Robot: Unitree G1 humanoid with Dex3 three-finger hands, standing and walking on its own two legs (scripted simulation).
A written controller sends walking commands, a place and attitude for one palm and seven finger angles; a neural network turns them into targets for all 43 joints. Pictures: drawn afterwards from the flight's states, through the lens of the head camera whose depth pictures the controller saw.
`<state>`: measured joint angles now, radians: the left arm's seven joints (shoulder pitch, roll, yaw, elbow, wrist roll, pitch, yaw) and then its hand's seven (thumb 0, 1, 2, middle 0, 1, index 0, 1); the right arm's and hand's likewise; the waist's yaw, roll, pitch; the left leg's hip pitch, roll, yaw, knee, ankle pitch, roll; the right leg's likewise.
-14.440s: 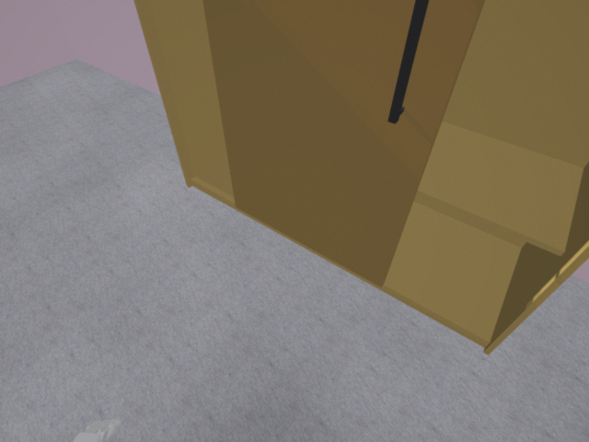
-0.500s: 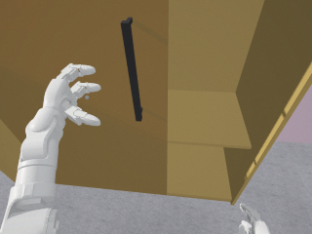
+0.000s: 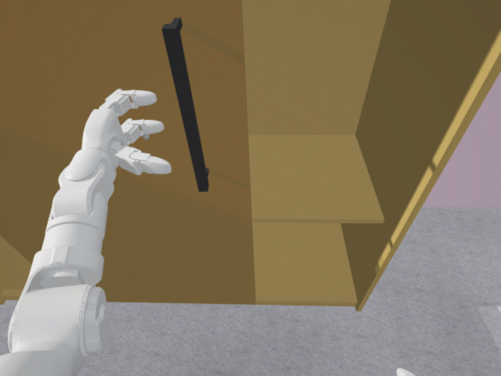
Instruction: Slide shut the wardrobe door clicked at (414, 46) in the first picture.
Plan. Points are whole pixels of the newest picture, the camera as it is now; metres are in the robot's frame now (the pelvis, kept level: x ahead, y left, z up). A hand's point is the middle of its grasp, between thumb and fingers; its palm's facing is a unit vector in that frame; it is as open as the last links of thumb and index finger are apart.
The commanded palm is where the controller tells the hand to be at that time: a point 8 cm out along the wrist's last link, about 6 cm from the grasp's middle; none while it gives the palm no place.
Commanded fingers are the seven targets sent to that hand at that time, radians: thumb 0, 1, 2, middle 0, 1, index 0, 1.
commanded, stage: move the hooked fingers beside the handle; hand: left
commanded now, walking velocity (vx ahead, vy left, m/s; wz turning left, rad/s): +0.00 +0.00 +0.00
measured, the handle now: (192, 118) +0.52 +0.11 +0.17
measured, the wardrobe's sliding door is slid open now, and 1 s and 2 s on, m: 0.41 0.41 0.41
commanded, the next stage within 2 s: feel for the door with the fingertips in 0.88 s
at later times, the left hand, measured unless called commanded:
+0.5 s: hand (154, 135) +0.44 +0.16 +0.19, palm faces -0.02 -1.00 -0.02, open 14.0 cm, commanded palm +0.43 +0.21 +0.19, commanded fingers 0.00 -0.50 0.30 -0.30 -1.20 -0.30 -1.20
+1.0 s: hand (152, 126) +0.46 +0.16 +0.19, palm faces -0.01 -1.00 -0.02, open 14.0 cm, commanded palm +0.44 +0.21 +0.18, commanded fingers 0.00 -0.50 0.30 -0.30 -1.20 -0.30 -1.20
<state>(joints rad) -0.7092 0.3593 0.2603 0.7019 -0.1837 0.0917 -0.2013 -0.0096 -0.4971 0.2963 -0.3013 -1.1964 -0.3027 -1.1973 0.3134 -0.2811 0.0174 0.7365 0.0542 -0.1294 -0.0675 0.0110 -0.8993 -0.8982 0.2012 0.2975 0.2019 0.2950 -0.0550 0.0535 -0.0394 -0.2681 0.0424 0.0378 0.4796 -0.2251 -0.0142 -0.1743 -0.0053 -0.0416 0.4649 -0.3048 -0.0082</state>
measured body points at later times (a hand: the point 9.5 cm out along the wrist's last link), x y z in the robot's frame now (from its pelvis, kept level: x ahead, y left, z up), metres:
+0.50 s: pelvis +0.00 +0.00 +0.00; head +0.01 -0.01 +0.45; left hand +0.43 +0.21 +0.19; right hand +0.08 -0.26 -0.12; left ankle +0.02 +0.13 -0.74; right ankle -0.04 -0.11 -0.74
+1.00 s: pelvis +0.01 +0.00 +0.00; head +0.02 -0.01 +0.45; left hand +0.45 +0.22 +0.20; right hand +0.08 -0.27 -0.12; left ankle +0.02 +0.13 -0.74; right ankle -0.04 -0.11 -0.74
